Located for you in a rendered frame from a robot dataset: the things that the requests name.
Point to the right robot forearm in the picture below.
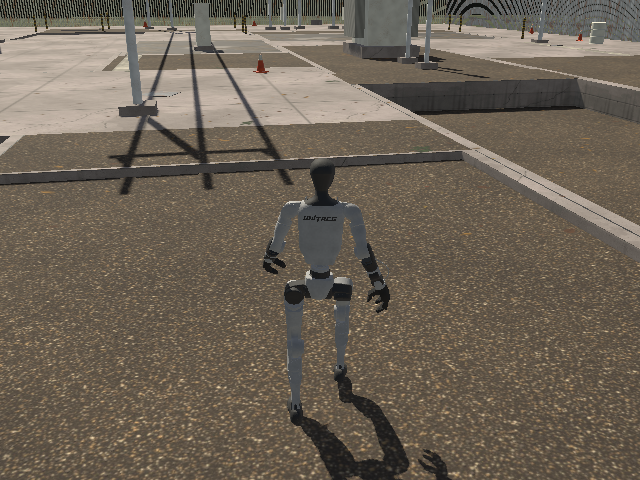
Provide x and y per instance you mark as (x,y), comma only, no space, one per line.
(372,270)

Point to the right robot hand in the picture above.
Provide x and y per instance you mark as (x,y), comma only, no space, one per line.
(384,297)

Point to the left robot hand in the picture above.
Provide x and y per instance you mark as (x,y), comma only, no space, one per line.
(268,268)

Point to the right robot upper arm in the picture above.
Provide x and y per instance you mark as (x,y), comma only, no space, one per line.
(353,213)

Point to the right robot foot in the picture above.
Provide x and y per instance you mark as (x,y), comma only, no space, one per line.
(339,374)

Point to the left robot forearm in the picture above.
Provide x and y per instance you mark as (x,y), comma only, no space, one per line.
(270,255)

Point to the left robot upper arm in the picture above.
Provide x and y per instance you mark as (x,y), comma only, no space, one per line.
(289,210)

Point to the robot torso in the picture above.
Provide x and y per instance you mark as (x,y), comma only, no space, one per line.
(320,239)

